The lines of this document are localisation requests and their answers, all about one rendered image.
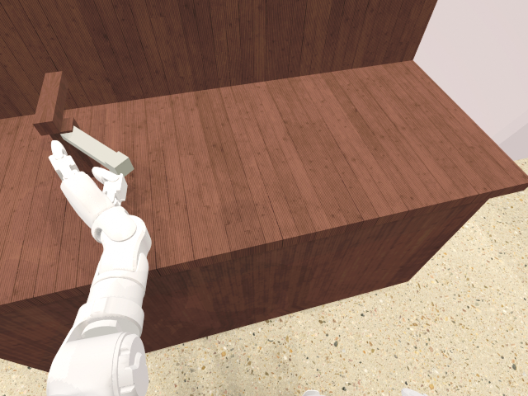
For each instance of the counter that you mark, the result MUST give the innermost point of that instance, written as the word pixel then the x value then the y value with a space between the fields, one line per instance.
pixel 287 154

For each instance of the tap lever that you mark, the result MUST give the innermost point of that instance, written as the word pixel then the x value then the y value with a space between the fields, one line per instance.
pixel 116 162

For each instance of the left robot forearm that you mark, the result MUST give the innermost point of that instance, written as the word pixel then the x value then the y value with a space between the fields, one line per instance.
pixel 115 300

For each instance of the robot left upper arm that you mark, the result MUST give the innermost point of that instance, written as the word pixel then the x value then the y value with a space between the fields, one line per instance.
pixel 109 365

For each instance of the robot left hand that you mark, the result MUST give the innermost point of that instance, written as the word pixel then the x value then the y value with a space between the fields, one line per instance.
pixel 81 191

